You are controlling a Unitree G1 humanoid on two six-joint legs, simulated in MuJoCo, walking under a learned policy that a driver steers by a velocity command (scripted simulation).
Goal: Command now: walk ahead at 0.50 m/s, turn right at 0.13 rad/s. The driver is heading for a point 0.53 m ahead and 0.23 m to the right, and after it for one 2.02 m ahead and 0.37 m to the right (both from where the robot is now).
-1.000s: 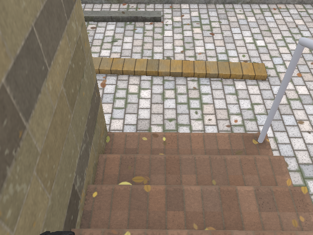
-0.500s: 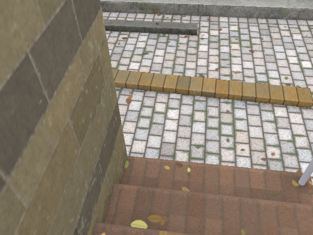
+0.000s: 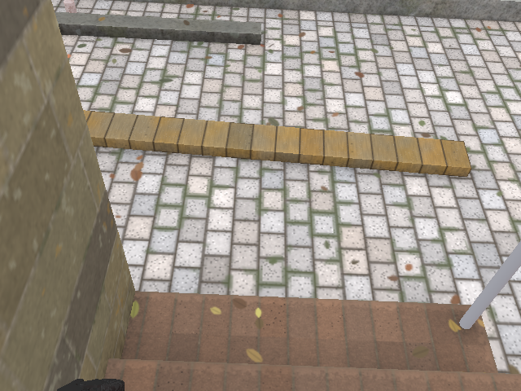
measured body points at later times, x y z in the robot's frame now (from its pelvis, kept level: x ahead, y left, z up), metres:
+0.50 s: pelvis +0.30 -0.07 -0.14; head +0.30 -0.09 +0.31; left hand +0.33 +0.18 -0.27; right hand +0.45 -0.34 -0.22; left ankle +0.50 +0.04 -0.85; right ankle +0.17 -0.14 -0.83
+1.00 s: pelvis +0.50 -0.09 -0.26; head +0.52 -0.10 +0.19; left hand +0.82 -0.04 -0.32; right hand +0.35 -0.30 -0.40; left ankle +0.49 +0.01 -0.98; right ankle +0.52 -0.28 -0.92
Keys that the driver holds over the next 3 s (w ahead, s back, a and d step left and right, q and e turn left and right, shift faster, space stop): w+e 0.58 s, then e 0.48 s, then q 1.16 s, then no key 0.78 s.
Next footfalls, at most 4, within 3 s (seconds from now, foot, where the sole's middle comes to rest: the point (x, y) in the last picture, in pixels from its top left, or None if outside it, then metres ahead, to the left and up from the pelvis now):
0.12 right None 0.21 -0.14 -0.87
0.60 left None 0.53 -0.01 -1.02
1.10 right None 0.54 -0.27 -1.02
1.48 left None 0.57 -0.02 -1.02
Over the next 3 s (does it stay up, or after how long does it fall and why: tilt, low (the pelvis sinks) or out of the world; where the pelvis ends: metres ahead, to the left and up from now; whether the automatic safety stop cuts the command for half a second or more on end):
stays up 0.51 -0.09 -0.24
